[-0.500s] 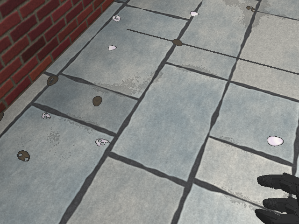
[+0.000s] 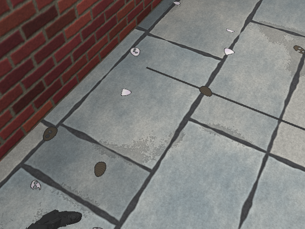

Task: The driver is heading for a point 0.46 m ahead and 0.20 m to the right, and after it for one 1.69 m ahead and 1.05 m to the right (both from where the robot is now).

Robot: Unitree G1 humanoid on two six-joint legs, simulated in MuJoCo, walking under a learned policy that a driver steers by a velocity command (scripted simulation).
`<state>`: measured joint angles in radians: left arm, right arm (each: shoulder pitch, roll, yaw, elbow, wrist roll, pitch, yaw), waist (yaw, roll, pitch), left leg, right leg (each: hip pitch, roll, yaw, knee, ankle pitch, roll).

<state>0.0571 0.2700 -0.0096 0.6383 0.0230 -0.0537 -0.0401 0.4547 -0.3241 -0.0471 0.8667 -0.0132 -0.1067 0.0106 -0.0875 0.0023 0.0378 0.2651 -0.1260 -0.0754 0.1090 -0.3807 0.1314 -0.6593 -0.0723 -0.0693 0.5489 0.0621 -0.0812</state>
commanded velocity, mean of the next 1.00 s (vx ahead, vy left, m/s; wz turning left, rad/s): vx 0.51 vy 0.00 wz -0.81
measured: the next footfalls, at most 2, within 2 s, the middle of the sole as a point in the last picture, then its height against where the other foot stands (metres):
right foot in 0.04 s outside the picture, level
left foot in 0.46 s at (145, 177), level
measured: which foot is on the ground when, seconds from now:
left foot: down 0.00-0.06, up 0.08-0.44, down 0.46-0.86, up 0.88-1.00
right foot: up 0.00-0.02, down 0.04-0.46, up 0.48-0.84, down 0.86-1.00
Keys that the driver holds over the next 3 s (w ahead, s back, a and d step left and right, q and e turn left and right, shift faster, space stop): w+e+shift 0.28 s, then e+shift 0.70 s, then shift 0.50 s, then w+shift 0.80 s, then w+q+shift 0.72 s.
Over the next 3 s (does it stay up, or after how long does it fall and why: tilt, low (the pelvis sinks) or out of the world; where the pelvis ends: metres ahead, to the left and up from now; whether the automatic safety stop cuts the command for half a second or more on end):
stays up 1.33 -0.94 -0.01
